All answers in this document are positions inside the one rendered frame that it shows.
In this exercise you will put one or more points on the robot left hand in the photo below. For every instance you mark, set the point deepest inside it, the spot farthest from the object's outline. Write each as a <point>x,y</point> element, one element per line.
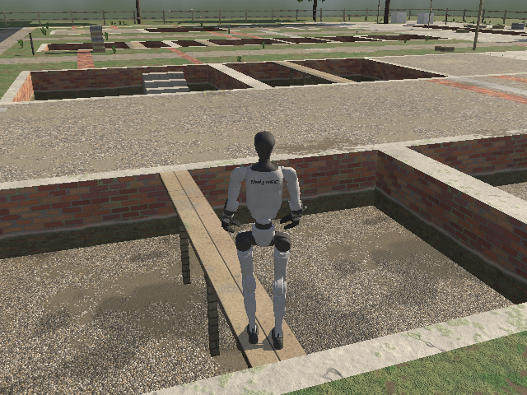
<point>227,228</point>

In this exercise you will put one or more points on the right robot foot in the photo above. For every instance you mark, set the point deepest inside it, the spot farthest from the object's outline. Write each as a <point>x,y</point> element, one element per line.
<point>277,341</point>

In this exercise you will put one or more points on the robot right hand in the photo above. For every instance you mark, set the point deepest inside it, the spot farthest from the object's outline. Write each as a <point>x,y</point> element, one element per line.
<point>289,218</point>

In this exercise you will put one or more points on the robot right forearm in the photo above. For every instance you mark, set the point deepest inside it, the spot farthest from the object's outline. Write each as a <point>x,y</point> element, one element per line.
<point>296,215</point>

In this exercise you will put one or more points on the robot left forearm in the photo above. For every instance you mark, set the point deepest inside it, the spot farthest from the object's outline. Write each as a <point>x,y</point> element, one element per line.
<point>227,215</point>

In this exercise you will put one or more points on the left robot upper arm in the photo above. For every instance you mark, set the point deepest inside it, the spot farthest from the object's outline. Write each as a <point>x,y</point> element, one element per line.
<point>237,175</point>

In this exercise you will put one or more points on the left robot shin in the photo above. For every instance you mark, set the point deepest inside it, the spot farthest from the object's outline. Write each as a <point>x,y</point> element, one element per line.
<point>250,306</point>

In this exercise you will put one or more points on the right robot upper arm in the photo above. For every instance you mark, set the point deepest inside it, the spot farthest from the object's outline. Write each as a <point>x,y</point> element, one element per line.
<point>289,174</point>

